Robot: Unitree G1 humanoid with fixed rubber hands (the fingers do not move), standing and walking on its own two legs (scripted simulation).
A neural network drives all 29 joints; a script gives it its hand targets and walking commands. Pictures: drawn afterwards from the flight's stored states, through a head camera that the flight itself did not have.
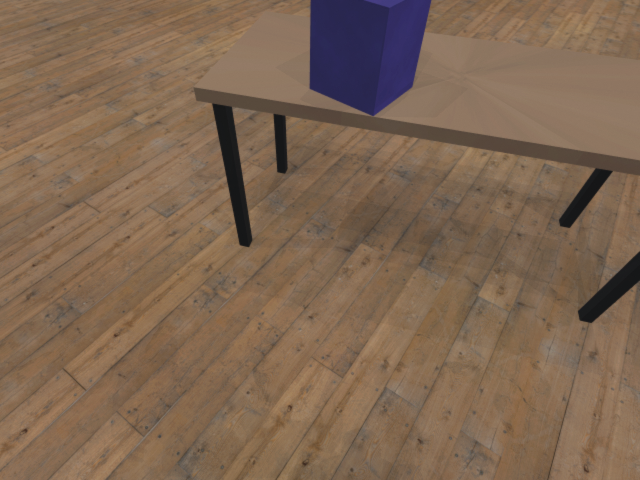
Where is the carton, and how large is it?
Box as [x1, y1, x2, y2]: [310, 0, 430, 115]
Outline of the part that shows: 311,0 311,89 373,115 411,87 430,0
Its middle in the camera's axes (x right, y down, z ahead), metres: +0.12 -0.51 +0.99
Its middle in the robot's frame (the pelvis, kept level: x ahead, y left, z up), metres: +1.11 -0.10 +0.06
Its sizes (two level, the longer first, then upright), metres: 0.210 0.200 0.250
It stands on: a table, 0.69 m high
